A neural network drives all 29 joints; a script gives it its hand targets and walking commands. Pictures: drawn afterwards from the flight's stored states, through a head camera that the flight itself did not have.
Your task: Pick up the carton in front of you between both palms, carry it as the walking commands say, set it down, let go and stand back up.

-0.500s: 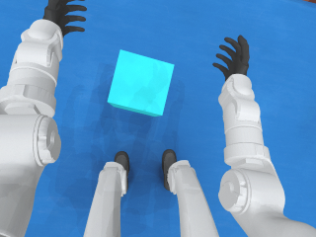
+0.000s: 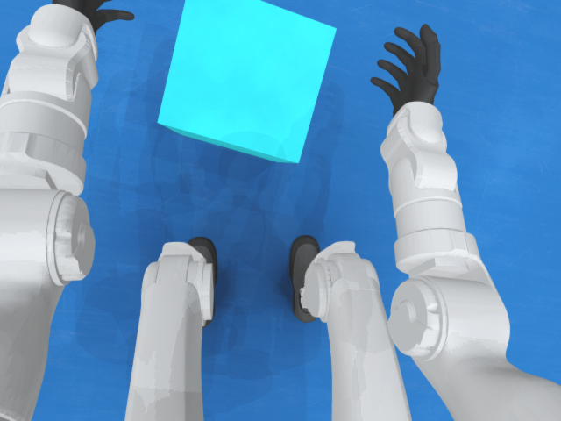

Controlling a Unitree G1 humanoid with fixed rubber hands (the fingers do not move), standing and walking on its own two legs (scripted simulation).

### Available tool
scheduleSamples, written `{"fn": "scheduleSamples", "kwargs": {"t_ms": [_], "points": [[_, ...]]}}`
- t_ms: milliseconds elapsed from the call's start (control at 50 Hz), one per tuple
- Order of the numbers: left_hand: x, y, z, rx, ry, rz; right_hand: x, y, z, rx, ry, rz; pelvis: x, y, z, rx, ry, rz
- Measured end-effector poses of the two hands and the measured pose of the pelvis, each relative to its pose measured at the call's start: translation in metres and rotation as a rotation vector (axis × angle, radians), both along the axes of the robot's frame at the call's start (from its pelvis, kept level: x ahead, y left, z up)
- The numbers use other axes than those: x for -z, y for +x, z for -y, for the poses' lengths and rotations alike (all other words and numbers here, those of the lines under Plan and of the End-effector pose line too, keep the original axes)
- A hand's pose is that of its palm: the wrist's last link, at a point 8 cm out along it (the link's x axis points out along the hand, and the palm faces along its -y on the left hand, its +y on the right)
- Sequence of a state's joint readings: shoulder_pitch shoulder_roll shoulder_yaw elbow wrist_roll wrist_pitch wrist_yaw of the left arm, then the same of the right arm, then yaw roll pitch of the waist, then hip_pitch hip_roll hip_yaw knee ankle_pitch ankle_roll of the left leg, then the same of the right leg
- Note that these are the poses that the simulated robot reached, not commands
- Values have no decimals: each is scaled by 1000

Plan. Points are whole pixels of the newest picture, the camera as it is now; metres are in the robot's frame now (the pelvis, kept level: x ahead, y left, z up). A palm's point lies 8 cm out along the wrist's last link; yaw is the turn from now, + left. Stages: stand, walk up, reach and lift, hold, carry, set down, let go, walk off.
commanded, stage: reach and lift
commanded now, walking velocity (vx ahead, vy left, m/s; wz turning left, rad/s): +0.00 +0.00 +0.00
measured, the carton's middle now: (244, 92) +0.53 +0.05 -0.39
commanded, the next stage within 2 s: none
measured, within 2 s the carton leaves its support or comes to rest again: leaves its support in 1.22 s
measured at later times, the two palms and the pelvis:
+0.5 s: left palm (138, 56) +0.55 +0.22 -0.33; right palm (365, 106) +0.51 -0.15 -0.31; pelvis -0.03 +0.01 -0.14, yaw -1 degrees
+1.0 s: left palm (148, 57) +0.55 +0.20 -0.31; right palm (345, 100) +0.51 -0.11 -0.30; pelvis -0.03 +0.00 -0.13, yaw -1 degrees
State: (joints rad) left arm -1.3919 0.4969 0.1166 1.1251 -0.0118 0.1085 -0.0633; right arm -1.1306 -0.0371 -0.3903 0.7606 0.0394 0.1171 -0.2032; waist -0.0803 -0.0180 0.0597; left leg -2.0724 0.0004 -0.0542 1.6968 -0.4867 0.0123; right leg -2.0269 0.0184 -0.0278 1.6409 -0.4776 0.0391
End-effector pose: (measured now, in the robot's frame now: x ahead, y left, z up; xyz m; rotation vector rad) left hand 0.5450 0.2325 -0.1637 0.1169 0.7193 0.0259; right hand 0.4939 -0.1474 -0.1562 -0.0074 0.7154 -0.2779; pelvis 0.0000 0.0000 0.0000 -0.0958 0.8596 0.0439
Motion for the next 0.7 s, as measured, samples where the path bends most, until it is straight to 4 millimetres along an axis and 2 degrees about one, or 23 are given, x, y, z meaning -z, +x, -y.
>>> {"fn": "scheduleSamples", "kwargs": {"t_ms": [100, 180, 340, 420, 540, 620, 700], "points": [[45, 3, 2, 3, 0, 10, 47, 0, 2, -4, 1, -6, 48, -17, 1, 4, -5, 64], [75, 5, 6, 6, -6, 9, 78, 1, 0, -3, 8, -11, 78, -27, -1, 7, -5, 121], [129, 4, 12, 12, -14, -24, 132, 1, -3, -15, 6, -61, 117, -34, -5, 8, -5, 209], [151, 4, 16, 22, -19, -25, 144, 12, 3, -18, -5, -52, 129, -32, -5, 12, -6, 232], [165, 4, 17, 21, -17, -6, 158, 20, 0, -37, 3, -50, 141, -27, -5, 25, 0, 248], [158, 5, 16, 16, -17, 15, 154, 24, -4, -46, 7, -29, 143, -24, -4, 25, 6, 248], [150, 3, 18, 18, -19, 3, 150, 20, -10, -51, 17, -39, 141, -22, -2, 24, 7, 242]]}}
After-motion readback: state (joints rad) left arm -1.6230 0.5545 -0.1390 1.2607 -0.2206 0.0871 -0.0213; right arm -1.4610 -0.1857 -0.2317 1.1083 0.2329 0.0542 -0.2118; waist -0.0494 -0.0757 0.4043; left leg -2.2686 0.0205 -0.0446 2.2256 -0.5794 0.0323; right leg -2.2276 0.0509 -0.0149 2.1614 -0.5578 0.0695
